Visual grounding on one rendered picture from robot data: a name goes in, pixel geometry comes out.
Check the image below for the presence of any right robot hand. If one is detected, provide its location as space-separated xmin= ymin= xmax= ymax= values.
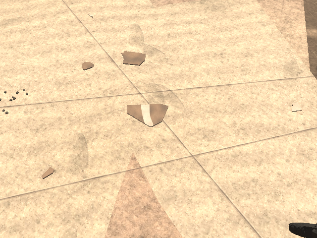
xmin=288 ymin=222 xmax=317 ymax=238

